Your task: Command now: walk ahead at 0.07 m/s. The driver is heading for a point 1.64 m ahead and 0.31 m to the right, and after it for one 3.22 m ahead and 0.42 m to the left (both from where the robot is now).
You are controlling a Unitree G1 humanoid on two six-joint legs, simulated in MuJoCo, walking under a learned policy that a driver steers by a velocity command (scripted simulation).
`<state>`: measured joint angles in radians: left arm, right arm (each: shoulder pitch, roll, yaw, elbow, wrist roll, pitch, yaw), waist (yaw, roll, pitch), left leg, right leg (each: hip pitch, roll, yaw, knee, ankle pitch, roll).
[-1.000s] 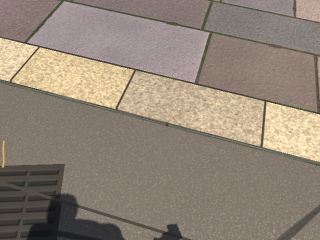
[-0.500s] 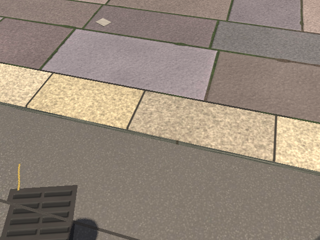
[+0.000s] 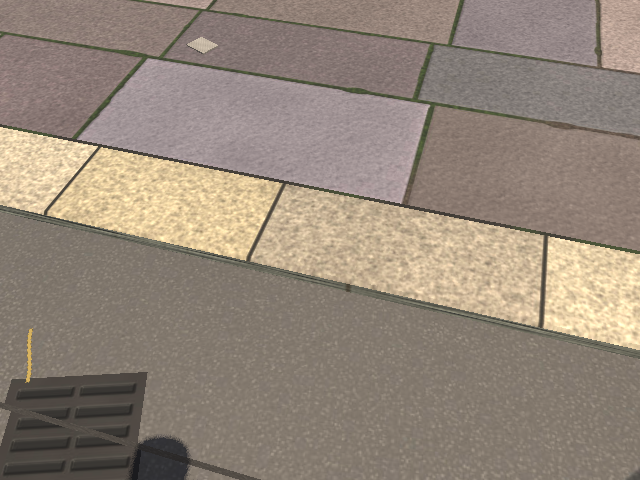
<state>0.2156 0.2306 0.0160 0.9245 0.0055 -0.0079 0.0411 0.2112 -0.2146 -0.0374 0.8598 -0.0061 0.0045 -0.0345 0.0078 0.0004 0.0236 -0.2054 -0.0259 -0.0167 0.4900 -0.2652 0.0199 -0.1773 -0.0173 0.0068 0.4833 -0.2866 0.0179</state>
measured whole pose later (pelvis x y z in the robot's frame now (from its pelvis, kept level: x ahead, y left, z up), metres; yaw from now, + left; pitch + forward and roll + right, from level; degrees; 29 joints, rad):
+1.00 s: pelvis +0.40 +0.03 +0.01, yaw -1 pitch +2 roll +2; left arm 0.11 0.23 0.01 0.79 0.00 -0.07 0.00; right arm 0.40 -0.21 -0.01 1.00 -0.01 -0.07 0.00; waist -0.06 -0.03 -0.01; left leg -0.04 -0.06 0.05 0.21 -0.22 0.06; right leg -0.85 -0.16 -0.02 1.02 -0.07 0.01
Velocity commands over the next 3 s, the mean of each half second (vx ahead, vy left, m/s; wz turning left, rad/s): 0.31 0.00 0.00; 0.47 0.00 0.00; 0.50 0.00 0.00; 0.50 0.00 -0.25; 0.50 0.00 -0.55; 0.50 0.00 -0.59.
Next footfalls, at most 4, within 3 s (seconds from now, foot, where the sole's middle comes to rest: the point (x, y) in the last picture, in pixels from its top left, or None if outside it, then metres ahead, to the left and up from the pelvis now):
0.64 left None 0.38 0.13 -0.77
1.14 right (388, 398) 0.69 -0.11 -0.74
1.68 left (269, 314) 0.91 0.16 -0.74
2.14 right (379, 223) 1.18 -0.12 -0.70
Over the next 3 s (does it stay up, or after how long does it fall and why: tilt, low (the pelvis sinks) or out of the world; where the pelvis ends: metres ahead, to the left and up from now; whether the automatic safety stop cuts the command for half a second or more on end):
stays up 1.46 -0.14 0.08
